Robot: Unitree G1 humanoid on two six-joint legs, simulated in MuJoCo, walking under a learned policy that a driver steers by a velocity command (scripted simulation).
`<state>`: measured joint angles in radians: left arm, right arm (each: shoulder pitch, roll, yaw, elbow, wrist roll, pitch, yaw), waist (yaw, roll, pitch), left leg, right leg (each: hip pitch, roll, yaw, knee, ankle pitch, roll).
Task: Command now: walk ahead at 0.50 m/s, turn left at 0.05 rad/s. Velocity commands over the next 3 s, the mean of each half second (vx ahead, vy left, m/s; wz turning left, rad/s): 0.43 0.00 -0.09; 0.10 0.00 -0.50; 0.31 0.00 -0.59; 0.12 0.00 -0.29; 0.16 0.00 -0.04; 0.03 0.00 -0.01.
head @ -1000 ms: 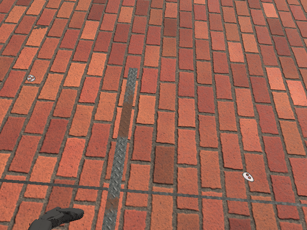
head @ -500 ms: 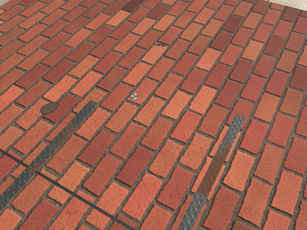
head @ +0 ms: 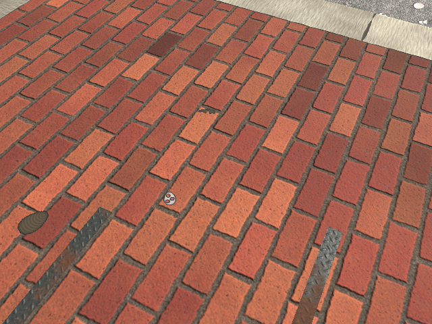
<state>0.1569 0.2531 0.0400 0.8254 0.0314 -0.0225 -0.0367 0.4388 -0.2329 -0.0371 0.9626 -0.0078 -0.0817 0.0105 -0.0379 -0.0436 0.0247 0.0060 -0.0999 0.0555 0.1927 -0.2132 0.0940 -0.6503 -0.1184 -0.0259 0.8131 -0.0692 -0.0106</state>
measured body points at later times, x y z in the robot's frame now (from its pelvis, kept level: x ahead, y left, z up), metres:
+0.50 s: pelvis +0.25 -0.05 +0.00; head +0.29 -0.07 +0.45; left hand +0.25 +0.20 -0.14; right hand +0.37 -0.30 -0.13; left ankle +0.36 +0.09 -0.69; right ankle +0.24 -0.11 -0.75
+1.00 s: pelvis +0.32 -0.02 -0.01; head +0.35 -0.03 +0.44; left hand +0.52 +0.19 -0.14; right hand +0.32 -0.31 -0.12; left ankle +0.42 +0.04 -0.75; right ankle +0.27 -0.13 -0.69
